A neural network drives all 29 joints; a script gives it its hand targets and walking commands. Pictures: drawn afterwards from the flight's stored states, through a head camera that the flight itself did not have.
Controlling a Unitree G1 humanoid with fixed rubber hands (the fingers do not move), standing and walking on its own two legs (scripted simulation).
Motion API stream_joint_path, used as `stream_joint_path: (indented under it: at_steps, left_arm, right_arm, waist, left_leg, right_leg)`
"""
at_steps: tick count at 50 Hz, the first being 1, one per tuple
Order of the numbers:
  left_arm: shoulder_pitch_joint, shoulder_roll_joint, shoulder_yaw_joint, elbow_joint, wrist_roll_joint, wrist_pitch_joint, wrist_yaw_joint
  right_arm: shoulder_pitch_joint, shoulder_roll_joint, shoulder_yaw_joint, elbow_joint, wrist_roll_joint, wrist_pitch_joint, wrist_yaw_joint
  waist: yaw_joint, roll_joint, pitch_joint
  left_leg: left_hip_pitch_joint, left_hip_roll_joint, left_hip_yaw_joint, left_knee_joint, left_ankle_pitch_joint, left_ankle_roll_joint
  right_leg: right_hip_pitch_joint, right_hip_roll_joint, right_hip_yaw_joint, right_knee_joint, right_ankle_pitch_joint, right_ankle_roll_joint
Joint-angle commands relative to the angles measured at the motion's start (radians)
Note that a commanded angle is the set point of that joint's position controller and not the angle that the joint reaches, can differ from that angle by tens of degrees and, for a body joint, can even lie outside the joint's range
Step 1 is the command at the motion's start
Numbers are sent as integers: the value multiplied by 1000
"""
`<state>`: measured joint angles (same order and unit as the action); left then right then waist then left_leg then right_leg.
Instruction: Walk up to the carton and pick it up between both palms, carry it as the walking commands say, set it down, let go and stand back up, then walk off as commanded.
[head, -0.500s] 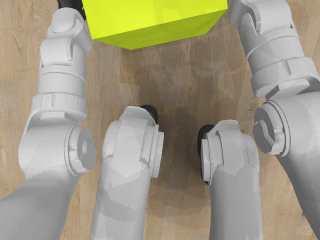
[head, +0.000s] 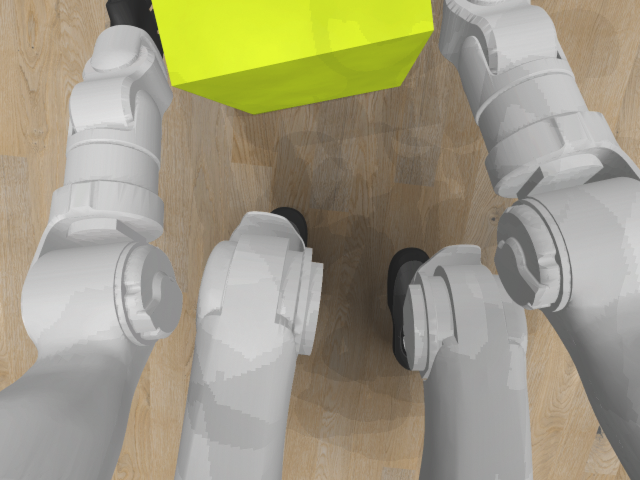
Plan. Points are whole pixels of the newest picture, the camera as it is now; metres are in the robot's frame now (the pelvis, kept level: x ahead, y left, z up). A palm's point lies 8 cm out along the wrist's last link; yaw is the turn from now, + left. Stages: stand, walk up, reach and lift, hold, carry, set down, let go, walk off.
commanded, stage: set down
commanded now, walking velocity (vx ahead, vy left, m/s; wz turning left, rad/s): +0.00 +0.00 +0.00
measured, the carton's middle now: out of the picture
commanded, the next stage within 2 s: none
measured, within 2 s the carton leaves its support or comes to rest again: neither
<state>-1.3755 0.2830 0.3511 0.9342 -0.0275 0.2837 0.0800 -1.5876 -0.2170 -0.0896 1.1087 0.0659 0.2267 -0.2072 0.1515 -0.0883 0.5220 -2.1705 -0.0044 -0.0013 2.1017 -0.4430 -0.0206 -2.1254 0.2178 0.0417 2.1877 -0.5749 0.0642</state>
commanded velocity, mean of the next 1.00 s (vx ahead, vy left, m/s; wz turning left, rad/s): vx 0.00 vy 0.00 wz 0.00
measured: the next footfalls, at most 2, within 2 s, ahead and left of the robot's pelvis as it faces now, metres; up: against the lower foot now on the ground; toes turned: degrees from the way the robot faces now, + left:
none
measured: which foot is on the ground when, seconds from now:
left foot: down 0.00-1.00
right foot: down 0.00-1.00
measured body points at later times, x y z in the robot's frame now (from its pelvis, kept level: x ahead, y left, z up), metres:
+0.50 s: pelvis +0.01 +0.00 -0.01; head +0.37 +0.06 +0.24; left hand +0.50 +0.27 -0.20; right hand +0.58 -0.03 -0.19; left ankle +0.16 +0.12 -0.35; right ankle +0.12 -0.11 -0.35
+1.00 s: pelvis +0.02 +0.01 -0.01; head +0.38 +0.05 +0.25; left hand +0.50 +0.27 -0.20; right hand +0.59 -0.03 -0.19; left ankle +0.16 +0.12 -0.35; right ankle +0.12 -0.11 -0.35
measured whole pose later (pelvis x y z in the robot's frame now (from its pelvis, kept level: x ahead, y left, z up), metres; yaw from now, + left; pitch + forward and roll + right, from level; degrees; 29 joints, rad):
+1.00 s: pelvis +0.02 +0.01 -0.01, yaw -2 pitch +35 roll +0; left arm -1.28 0.24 0.35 1.00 -0.01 0.16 0.02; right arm -1.49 -0.24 0.00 1.18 0.11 0.14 -0.17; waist 0.18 -0.08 0.36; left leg -2.27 0.02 0.00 2.17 -0.51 0.01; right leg -2.21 0.20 0.01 2.23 -0.63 0.06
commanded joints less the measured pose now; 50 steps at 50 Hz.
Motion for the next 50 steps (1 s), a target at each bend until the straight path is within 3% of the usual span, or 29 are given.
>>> stream_joint_path:
  at_steps: [1,2,5,6,9,10,13,14,16,18,19,20,21,24,25,26,31,34,36,38,39,40,41,44,45,46,48,49,50]
  left_arm:
    - [-912,-707,-354,-284,-129,-114,-289]
    - [-911,-736,-355,-289,-127,-110,-291]
    - [-847,-702,-307,-234,-96,-113,-299]
    - [-803,-747,-329,-240,-99,-115,-291]
    - [-829,-735,-353,-334,-111,-127,-286]
    - [-765,-751,-357,-266,-117,-123,-289]
    - [-815,-707,-343,-294,-116,-122,-287]
    - [-803,-700,-353,-281,-108,-125,-287]
    - [-764,-742,-356,-278,-96,-116,-288]
    - [-737,-713,-325,-242,-82,-115,-288]
    - [-754,-723,-343,-224,-96,-114,-293]
    - [-727,-719,-319,-206,-71,-110,-296]
    - [-722,-752,-325,-168,-83,-106,-295]
    - [-743,-734,-330,-195,-68,-112,-297]
    - [-728,-692,-302,-193,-76,-118,-296]
    - [-719,-728,-319,-173,-85,-118,-298]
    - [-722,-695,-288,-165,-62,-124,-303]
    - [-701,-696,-268,-169,-50,-127,-304]
    - [-686,-687,-263,-138,-48,-126,-307]
    - [-643,-683,-246,-137,-31,-134,-303]
    - [-630,-683,-264,-149,-25,-136,-296]
    - [-600,-674,-268,-143,-35,-142,-296]
    - [-574,-704,-255,-105,-33,-139,-298]
    - [-608,-631,-259,-146,-41,-159,-280]
    - [-584,-644,-273,-131,-45,-162,-272]
    - [-569,-609,-259,-147,-35,-166,-256]
    - [-543,-558,-218,-114,-32,-181,-240]
    - [-522,-569,-226,-97,-27,-183,-236]
    - [-486,-538,-218,-105,-22,-189,-231]
  right_arm:
    - [-618,1038,261,-215,114,-46,250]
    - [-566,1034,240,-185,98,-48,256]
    - [-566,1034,242,-189,91,-50,266]
    - [-570,1021,258,-232,115,-61,264]
    - [-465,1066,257,-197,111,-66,264]
    - [-472,1035,259,-178,99,-61,269]
    - [-476,1024,271,-168,91,-53,278]
    - [-439,1019,257,-117,88,-50,273]
    - [-511,993,230,-193,97,-70,282]
    - [-512,1003,268,-198,116,-68,279]
    - [-561,969,274,-254,122,-80,278]
    - [-545,990,287,-243,113,-79,272]
    - [-596,963,280,-256,127,-81,276]
    - [-566,975,279,-219,136,-83,276]
    - [-579,981,307,-230,151,-80,273]
    - [-589,935,305,-252,148,-92,267]
    - [-494,964,273,-157,99,-87,267]
    - [-552,958,268,-212,124,-100,268]
    - [-527,930,264,-180,115,-97,272]
    - [-543,922,286,-218,135,-112,267]
    - [-491,935,284,-194,120,-114,263]
    - [-481,891,272,-196,124,-121,271]
    - [-486,914,259,-194,106,-119,265]
    - [-440,873,268,-186,112,-132,257]
    - [-441,854,249,-200,104,-143,255]
    - [-418,857,277,-197,108,-140,258]
    - [-388,761,233,-170,80,-146,238]
    - [-412,738,240,-204,90,-158,238]
    - [-357,704,204,-167,66,-157,227]
  waist:
    - [187,-141,-1628]
    - [192,-81,-1600]
    - [193,-127,-1546]
    - [222,-92,-1579]
    - [190,-50,-1653]
    - [177,-102,-1595]
    - [189,-139,-1529]
    - [186,-109,-1464]
    - [186,-44,-1498]
    - [221,-83,-1469]
    - [191,-111,-1506]
    - [225,-110,-1484]
    - [212,-124,-1449]
    - [216,-79,-1436]
    - [231,-144,-1439]
    - [220,-105,-1439]
    - [194,-103,-1356]
    - [224,-125,-1376]
    - [201,-128,-1308]
    - [242,-94,-1351]
    - [210,-128,-1367]
    - [222,-98,-1312]
    - [180,-116,-1302]
    - [188,-83,-1314]
    - [166,-57,-1310]
    - [189,-101,-1328]
    - [172,-75,-1292]
    - [189,-81,-1274]
    - [144,-70,-1275]
  left_leg:
    - [635,-67,94,-114,290,36]
    - [620,-77,94,-130,315,25]
    - [626,-68,89,-121,303,33]
    - [682,-81,81,-125,352,33]
    - [699,-70,70,-109,475,15]
    - [675,-85,72,-122,433,25]
    - [672,-79,72,-102,382,30]
    - [669,-66,70,-110,371,23]
    - [683,-73,55,-98,385,23]
    - [664,-71,66,-99,373,30]
    - [668,-71,65,-88,359,36]
    - [602,-66,77,-91,341,29]
    - [629,-76,68,-86,361,43]
    - [612,-65,78,-79,339,33]
    - [626,-68,71,-78,349,42]
    - [607,-76,91,-78,333,33]
    - [509,-58,85,-77,294,30]
    - [529,-70,80,-76,310,44]
    - [542,-64,61,-64,333,45]
    - [555,-61,69,-67,348,41]
    - [554,-57,76,-61,358,35]
    - [540,-69,64,-64,393,35]
    - [547,-60,60,-56,372,41]
    - [598,-55,41,-66,433,28]
    - [587,-49,37,-51,430,27]
    - [600,-60,40,-66,426,23]
    - [617,-48,39,-60,416,16]
    - [590,-59,29,-63,417,26]
    - [611,-48,20,-64,415,17]
  right_leg:
    - [454,-7,-69,-164,154,-64]
    - [435,0,-65,-160,176,-79]
    - [400,1,-84,-161,154,-61]
    - [414,6,-84,-147,182,-61]
    - [426,5,-69,-133,303,-78]
    - [398,16,-96,-133,266,-64]
    - [355,2,-88,-135,200,-65]
    - [297,4,-78,-141,176,-72]
    - [303,5,-80,-123,177,-76]
    - [302,1,-70,-136,159,-68]
    - [333,-4,-81,-132,157,-63]
    - [360,-5,-61,-137,170,-70]
    - [316,-7,-78,-130,169,-56]
    - [339,-12,-63,-126,166,-67]
    - [330,-5,-75,-119,157,-54]
    - [367,-6,-67,-137,158,-63]
    - [349,-10,-53,-135,166,-76]
    - [356,-10,-60,-133,169,-52]
    - [299,-14,-62,-135,169,-53]
    - [313,-11,-65,-122,176,-55]
    - [335,-7,-68,-135,204,-53]
    - [266,1,-69,-121,219,-54]
    - [244,-4,-72,-133,192,-54]
    - [218,-5,-75,-121,231,-53]
    - [193,-7,-66,-118,226,-59]
    - [223,-5,-73,-131,226,-55]
    - [178,-18,-66,-131,192,-58]
    - [175,-19,-74,-122,202,-46]
    - [173,-18,-81,-123,184,-50]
